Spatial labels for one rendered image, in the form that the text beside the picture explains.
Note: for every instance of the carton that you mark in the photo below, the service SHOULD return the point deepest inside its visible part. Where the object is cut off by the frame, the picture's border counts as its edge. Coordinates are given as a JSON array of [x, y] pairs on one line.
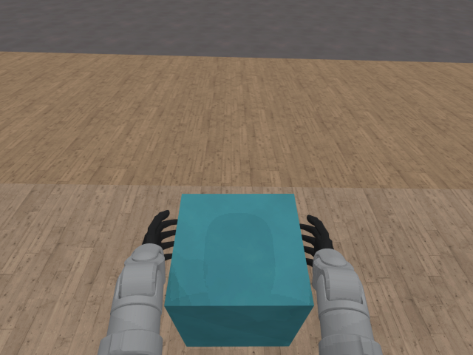
[[238, 274]]

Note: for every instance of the robot left forearm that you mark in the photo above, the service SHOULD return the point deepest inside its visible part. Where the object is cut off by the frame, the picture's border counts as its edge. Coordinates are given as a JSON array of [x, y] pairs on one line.
[[134, 324]]

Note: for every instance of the robot left hand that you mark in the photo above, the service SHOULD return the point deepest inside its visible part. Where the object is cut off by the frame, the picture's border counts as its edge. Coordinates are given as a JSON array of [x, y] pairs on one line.
[[154, 234]]

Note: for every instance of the robot right forearm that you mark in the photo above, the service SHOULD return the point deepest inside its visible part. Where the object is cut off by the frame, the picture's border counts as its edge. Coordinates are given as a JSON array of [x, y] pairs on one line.
[[342, 307]]

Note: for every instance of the robot right hand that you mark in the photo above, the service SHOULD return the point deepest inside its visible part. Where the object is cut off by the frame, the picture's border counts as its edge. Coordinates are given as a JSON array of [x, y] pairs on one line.
[[320, 240]]

